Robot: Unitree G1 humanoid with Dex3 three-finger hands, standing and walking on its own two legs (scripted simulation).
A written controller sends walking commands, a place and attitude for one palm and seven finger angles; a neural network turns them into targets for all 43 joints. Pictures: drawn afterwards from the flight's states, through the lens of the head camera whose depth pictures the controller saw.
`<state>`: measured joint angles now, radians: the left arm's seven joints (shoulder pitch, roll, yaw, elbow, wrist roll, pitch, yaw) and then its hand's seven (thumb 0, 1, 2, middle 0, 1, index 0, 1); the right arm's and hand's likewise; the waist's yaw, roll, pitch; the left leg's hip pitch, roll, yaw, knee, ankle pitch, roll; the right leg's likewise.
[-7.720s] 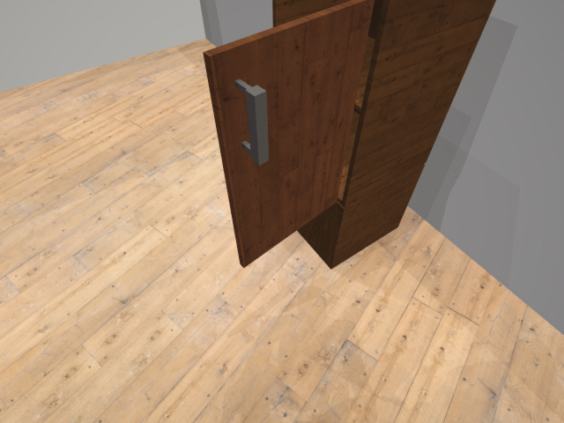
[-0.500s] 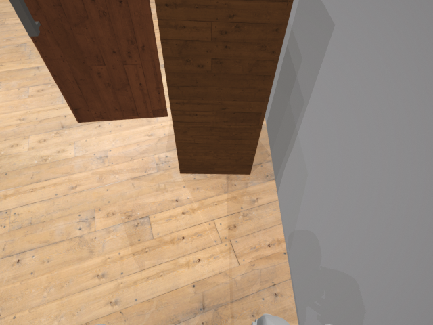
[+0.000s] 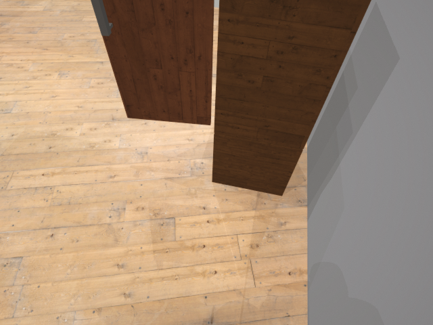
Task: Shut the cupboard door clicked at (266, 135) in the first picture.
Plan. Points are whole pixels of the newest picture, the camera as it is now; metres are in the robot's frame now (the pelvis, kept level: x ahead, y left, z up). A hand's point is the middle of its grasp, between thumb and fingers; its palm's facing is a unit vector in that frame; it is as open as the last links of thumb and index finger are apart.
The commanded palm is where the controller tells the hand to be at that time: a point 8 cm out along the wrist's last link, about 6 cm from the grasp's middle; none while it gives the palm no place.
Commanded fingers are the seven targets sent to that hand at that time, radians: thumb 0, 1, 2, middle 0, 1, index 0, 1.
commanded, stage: take the last steps up to it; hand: left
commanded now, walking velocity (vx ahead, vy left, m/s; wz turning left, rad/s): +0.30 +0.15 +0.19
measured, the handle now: (102, 7) +0.90 +0.44 +0.13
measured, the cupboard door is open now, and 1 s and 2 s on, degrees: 97 97 97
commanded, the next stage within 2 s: come to a stop and stand still in 1.10 s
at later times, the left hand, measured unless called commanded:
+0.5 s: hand (140, 265) +0.25 +0.20 -0.16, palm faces +0.06 -0.98 -0.21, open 7.4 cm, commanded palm none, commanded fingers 0.00 0.90 0.90 -0.20 -0.30 -0.20 -0.30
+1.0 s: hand (100, 269) +0.24 +0.30 -0.19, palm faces +0.19 -0.97 -0.18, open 7.4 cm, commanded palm none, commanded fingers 0.00 0.90 0.90 -0.20 -0.30 -0.20 -0.30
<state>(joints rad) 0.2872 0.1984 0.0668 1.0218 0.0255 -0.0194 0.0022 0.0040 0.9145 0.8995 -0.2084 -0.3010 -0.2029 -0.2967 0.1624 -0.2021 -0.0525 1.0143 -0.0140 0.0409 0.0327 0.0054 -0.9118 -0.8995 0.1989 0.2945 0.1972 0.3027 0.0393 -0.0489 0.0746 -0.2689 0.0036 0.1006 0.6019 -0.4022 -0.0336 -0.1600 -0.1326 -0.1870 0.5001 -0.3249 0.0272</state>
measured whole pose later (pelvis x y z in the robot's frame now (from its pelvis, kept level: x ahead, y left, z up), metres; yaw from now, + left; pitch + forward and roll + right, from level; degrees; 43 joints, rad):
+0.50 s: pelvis +0.14 +0.02 -0.02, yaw +4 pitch -2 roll +2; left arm 0.11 0.15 0.05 0.96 0.02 -0.05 -0.02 0.01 0.91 0.90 -0.20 -0.30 -0.20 -0.30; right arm 0.41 -0.16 -0.03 1.14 -0.01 -0.01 0.01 0.00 -0.91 -0.90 0.20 0.30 0.20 0.30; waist -0.03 0.03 0.09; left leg -0.17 -0.04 0.05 0.84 -0.48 0.03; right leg -0.36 -0.08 -0.15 0.64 -0.24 -0.04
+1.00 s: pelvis +0.31 +0.13 -0.01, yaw +5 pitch +0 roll +1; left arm 0.34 0.18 0.06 1.14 0.02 0.00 0.00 0.01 0.91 0.90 -0.20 -0.30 -0.20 -0.30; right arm 0.13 -0.18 -0.04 0.97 -0.03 -0.06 0.01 0.00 -0.91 -0.90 0.20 0.29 0.20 0.30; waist 0.05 -0.04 0.08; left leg -0.36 0.03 0.15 0.58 -0.22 0.05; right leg -0.34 -0.13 -0.06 1.10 -0.47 -0.01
